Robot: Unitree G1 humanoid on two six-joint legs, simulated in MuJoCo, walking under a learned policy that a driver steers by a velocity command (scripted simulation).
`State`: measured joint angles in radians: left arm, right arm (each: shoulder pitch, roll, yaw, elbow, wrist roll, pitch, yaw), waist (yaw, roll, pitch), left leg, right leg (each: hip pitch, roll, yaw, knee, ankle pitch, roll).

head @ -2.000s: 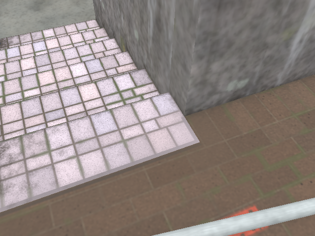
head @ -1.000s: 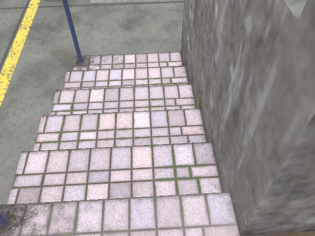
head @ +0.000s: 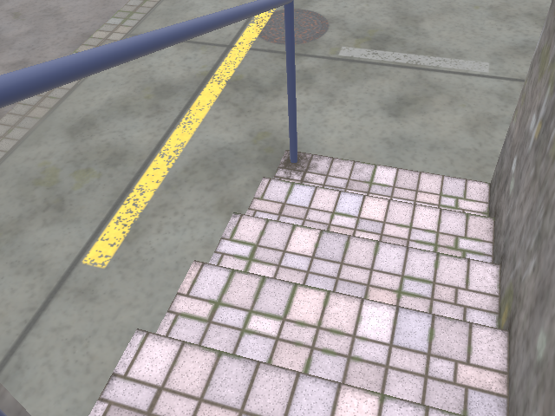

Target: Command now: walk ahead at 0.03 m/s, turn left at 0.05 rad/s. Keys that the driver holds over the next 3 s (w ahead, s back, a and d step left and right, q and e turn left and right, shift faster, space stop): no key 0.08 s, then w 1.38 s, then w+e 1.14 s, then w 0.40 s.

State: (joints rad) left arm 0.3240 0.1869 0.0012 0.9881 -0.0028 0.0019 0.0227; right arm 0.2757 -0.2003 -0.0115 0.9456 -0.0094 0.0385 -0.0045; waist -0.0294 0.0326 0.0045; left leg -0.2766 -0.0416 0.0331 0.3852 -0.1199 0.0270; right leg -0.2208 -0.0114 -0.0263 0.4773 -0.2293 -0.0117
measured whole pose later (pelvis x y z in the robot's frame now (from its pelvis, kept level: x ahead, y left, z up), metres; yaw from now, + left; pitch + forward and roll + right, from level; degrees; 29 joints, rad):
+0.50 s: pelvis +0.11 +0.03 +0.01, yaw -1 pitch +0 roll +0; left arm 0.27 0.24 0.07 1.01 0.02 -0.04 -0.01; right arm 0.40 -0.20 -0.04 1.01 -0.02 -0.06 -0.02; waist -0.02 -0.03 -0.02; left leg -0.12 -0.06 0.05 0.34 -0.23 0.08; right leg -0.36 -0.01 0.01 0.86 -0.33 -0.09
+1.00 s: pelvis +0.41 -0.03 -0.14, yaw +0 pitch +2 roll +1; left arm 0.04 0.22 0.05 0.89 0.02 -0.05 -0.05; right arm 0.50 -0.20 -0.04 1.08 0.01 -0.09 -0.08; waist -0.13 0.01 0.07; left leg -0.17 -0.04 -0.04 1.53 -0.78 0.07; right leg -0.40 0.00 -0.09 0.50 -0.16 -0.08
